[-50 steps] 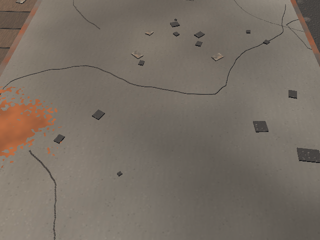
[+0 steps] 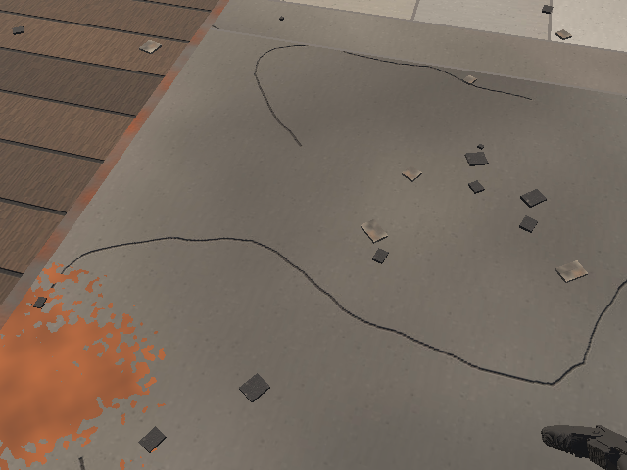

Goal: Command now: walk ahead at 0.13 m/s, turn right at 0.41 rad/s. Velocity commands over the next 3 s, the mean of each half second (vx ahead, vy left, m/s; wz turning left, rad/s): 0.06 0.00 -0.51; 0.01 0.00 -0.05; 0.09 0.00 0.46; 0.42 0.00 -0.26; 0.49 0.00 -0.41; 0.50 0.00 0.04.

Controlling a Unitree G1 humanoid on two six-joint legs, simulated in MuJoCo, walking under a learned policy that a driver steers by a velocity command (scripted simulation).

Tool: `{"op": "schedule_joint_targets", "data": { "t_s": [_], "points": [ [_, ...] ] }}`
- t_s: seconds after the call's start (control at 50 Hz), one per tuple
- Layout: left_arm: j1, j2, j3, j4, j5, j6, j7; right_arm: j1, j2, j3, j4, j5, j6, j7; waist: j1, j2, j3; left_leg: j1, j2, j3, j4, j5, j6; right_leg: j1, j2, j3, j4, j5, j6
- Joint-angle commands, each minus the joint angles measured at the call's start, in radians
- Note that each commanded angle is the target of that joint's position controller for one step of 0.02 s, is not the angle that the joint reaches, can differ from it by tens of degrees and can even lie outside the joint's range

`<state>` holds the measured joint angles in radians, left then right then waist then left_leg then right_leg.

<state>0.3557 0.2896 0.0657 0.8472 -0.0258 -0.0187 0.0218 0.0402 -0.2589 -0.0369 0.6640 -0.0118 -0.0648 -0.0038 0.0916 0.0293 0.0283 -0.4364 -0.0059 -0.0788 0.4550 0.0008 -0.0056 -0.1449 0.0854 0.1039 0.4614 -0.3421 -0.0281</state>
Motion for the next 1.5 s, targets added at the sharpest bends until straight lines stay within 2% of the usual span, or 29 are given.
{"op": "schedule_joint_targets", "data": {
  "t_s": [0.02,0.04,0.06,0.1,0.18,0.32,0.38,0.4,0.42,0.44,0.46,0.5,0.56,0.78,0.84,0.88,0.94,1.02,1.08,1.1,1.14,1.26,1.34,1.36,1.38,1.4,1.42,1.44,1.5],
  "points": [
    [-0.008,0.037,0.002,-0.107,0.035,-0.015,0.003,0.189,-0.230,-0.071,-0.035,-0.029,-0.007,-0.025,-0.101,0.150,-0.261,0.569,0.334,-0.244,0.016,0.686,0.165,-0.300,-0.030,0.062,0.388,-0.130,0.008],
    [0.105,0.062,-0.001,-0.102,0.014,-0.011,0.001,0.211,-0.200,-0.067,-0.030,-0.021,0.016,-0.020,-0.085,0.275,-0.372,0.635,0.489,-0.435,-0.001,0.615,0.308,-0.421,-0.006,0.009,0.598,-0.426,0.043],
    [0.091,0.142,0.023,-0.081,0.002,0.005,0.005,0.179,-0.152,-0.056,-0.038,-0.005,0.027,-0.016,-0.092,0.153,-0.310,0.554,0.436,-0.417,-0.050,0.399,0.299,-0.462,-0.058,0.018,0.705,-0.359,0.071],
    [-0.002,0.157,0.040,-0.091,0.000,0.048,0.019,0.082,-0.107,-0.039,-0.043,-0.003,0.038,-0.016,-0.081,0.077,-0.172,0.386,0.324,-0.238,-0.102,0.148,0.235,-0.492,-0.106,-0.011,0.754,-0.228,0.109],
    [-0.022,0.097,0.034,-0.128,0.008,0.080,0.023,0.017,-0.128,-0.048,-0.021,-0.019,0.044,-0.024,-0.057,0.129,-0.100,0.179,0.256,-0.053,-0.190,0.025,0.237,-0.366,-0.123,-0.073,0.656,-0.093,0.129],
    [-0.115,0.105,0.025,-0.194,0.014,0.078,-0.017,0.024,-0.189,-0.071,0.017,0.004,0.059,-0.029,-0.086,0.119,-0.140,0.227,0.320,0.027,-0.171,0.027,0.240,-0.221,-0.147,-0.126,0.345,-0.009,0.074],
    [-0.062,0.114,0.037,-0.182,0.017,0.081,-0.031,0.015,-0.197,-0.075,0.036,0.032,0.068,-0.027,-0.044,0.101,-0.133,0.206,0.304,0.078,-0.078,-0.054,0.166,-0.089,-0.110,-0.169,0.117,0.106,0.011],
    [-0.034,0.137,0.048,-0.173,0.023,0.081,-0.027,0.058,-0.167,-0.070,0.058,0.035,0.072,-0.025,-0.042,0.047,-0.117,0.146,0.264,0.127,0.013,-0.152,0.099,-0.015,-0.102,-0.134,0.024,0.171,-0.025],
    [-0.022,0.232,0.072,-0.185,0.024,0.079,-0.011,0.097,-0.110,-0.058,0.061,0.010,0.076,-0.019,-0.071,-0.208,-0.082,-0.040,0.148,0.244,0.277,-0.376,-0.011,0.075,-0.289,0.150,-0.112,0.388,-0.108],
    [-0.055,0.323,0.083,-0.223,0.045,0.069,-0.008,0.022,-0.112,-0.057,0.000,-0.011,0.072,-0.027,-0.057,-0.370,-0.045,-0.260,-0.002,0.182,0.488,-0.657,-0.068,0.043,-0.482,0.441,-0.159,0.502,-0.298],
    [-0.058,0.270,0.071,-0.229,0.068,0.045,-0.014,-0.045,-0.147,-0.068,-0.007,-0.007,0.070,-0.033,-0.016,-0.247,-0.081,-0.258,0.011,0.050,0.634,-0.642,-0.053,0.009,-0.450,0.407,-0.175,0.433,-0.316],
    [-0.159,0.215,0.058,-0.238,0.040,0.020,-0.009,0.019,-0.154,-0.080,0.032,0.008,0.078,-0.044,-0.083,-0.159,-0.077,-0.256,0.036,0.010,0.661,-0.471,-0.034,0.002,-0.345,0.268,-0.151,0.339,-0.204],
    [-0.194,0.150,0.029,-0.250,0.026,0.024,0.007,0.068,-0.150,-0.084,0.059,0.005,0.077,-0.044,-0.107,-0.165,-0.122,-0.184,0.020,0.020,0.690,-0.360,-0.060,0.000,-0.298,0.190,-0.126,0.476,-0.180],
    [-0.211,0.100,-0.006,-0.174,0.045,0.023,-0.011,0.092,-0.107,-0.042,0.094,0.020,0.070,-0.004,-0.089,-0.155,-0.062,0.198,0.041,0.081,0.052,-0.221,-0.050,-0.081,-0.268,0.127,-0.102,0.301,-0.167],
    [-0.133,0.132,0.007,-0.156,0.056,0.007,-0.006,0.081,-0.243,-0.064,0.072,0.008,0.064,-0.011,-0.032,0.013,-0.066,0.254,0.131,-0.047,0.018,0.199,0.025,-0.089,-0.147,0.046,-0.005,0.175,-0.054],
    [-0.195,0.121,0.011,-0.167,0.056,0.008,0.010,0.075,-0.221,-0.069,0.077,0.031,0.066,-0.007,-0.060,0.112,-0.065,0.161,0.149,-0.138,-0.033,0.056,0.101,-0.057,-0.064,-0.085,0.077,0.141,0.009],
    [-0.218,0.086,0.019,-0.182,0.043,0.034,0.025,0.078,-0.199,-0.065,0.069,0.022,0.062,-0.013,-0.074,0.164,-0.061,0.140,0.179,-0.242,-0.060,0.006,0.141,-0.085,-0.054,-0.101,0.135,0.104,0.010],
    [-0.175,0.085,0.039,-0.182,0.041,0.033,0.015,0.063,-0.189,-0.065,0.040,0.030,0.072,-0.024,-0.065,0.071,-0.087,0.051,0.118,-0.213,0.022,-0.078,0.103,-0.005,-0.107,-0.073,0.058,0.123,-0.031],
    [-0.145,0.153,0.058,-0.181,0.054,0.028,0.015,0.077,-0.144,-0.057,0.013,0.030,0.084,-0.020,-0.067,-0.250,-0.087,-0.140,-0.013,0.032,0.438,-0.525,-0.016,0.072,-0.462,0.237,-0.148,0.372,-0.230],
    [-0.142,0.133,0.047,-0.195,0.059,0.017,0.019,0.070,-0.181,-0.074,0.010,0.025,0.089,-0.016,-0.060,-0.193,-0.088,-0.182,0.024,0.004,0.650,-0.633,-0.033,0.062,-0.530,0.275,-0.159,0.494,-0.295],
    [-0.229,0.130,0.043,-0.211,0.046,0.004,0.023,0.100,-0.163,-0.079,0.025,0.038,0.109,-0.013,-0.108,-0.092,-0.054,-0.191,0.068,-0.016,0.709,-0.550,-0.046,0.028,-0.466,0.126,-0.152,0.480,-0.244],
    [-0.198,0.181,0.062,-0.180,0.031,0.025,0.026,0.035,-0.109,-0.051,-0.032,0.039,0.118,0.023,-0.056,-0.177,-0.093,-0.001,0.053,0.123,0.353,-0.411,-0.058,0.049,-0.378,-0.123,-0.106,0.522,-0.181],
    [-0.187,0.182,0.065,-0.157,-0.005,0.020,0.004,0.147,-0.140,-0.071,-0.001,0.044,0.129,0.035,-0.106,-0.162,-0.105,0.256,-0.009,0.208,0.091,-0.308,0.031,-0.094,-0.384,-0.168,-0.061,-0.011,-0.106],
    [-0.170,0.128,0.049,-0.146,0.008,0.016,-0.004,0.253,-0.176,-0.091,0.043,0.051,0.126,0.026,-0.135,-0.084,-0.113,0.415,-0.020,0.171,0.043,-0.342,0.072,-0.218,-0.337,-0.228,0.073,-0.153,-0.059],
    [-0.214,0.049,0.022,-0.172,0.039,0.010,-0.016,0.371,-0.266,-0.117,0.062,0.051,0.114,0.010,-0.180,0.174,-0.092,0.569,0.202,-0.188,-0.077,-0.392,0.173,-0.496,-0.225,-0.321,0.478,-0.304,0.030],
    [-0.293,0.056,0.021,-0.251,0.027,-0.013,-0.015,0.359,-0.347,-0.118,0.022,0.018,0.071,0.021,-0.192,0.243,-0.088,0.542,0.403,-0.664,-0.231,-0.594,0.383,-0.760,-0.086,-0.152,0.671,-0.353,0.060],
    [-0.355,0.126,0.037,-0.255,-0.006,-0.032,-0.020,0.323,-0.261,-0.094,0.019,0.007,0.038,0.026,-0.204,0.122,-0.038,0.496,0.408,-0.631,-0.298,-0.688,0.378,-0.794,-0.146,-0.056,0.726,-0.262,0.040],
    [-0.336,0.153,0.046,-0.244,-0.016,-0.042,-0.026,0.274,-0.208,-0.074,0.024,0.013,0.021,0.021,-0.161,0.135,0.013,0.452,0.371,-0.532,-0.302,-0.686,0.326,-0.788,-0.174,-0.049,0.695,-0.139,0.017],
    [-0.247,0.142,0.050,-0.168,0.022,-0.051,-0.026,0.196,-0.151,-0.047,0.014,0.013,0.008,0.001,-0.105,0.111,0.026,0.389,0.246,-0.266,-0.309,-0.418,0.223,-0.668,-0.208,-0.063,0.593,0.125,0.033]
  ]
}}
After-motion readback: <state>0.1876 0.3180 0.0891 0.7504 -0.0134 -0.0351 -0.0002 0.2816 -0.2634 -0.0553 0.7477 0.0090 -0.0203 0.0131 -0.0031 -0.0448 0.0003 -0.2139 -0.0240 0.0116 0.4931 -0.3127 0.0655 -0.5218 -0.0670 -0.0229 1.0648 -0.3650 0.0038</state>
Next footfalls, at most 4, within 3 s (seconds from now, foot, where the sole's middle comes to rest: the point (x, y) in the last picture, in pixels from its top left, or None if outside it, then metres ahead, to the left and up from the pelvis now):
0.40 right None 0.06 -0.13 -0.77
0.82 left None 0.14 0.09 -0.77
1.38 left None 0.09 0.12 -0.77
1.90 right None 0.43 -0.10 -0.77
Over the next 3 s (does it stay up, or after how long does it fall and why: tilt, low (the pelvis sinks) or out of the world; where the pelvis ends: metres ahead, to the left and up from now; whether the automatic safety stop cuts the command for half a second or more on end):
stays up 0.86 -0.17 0.00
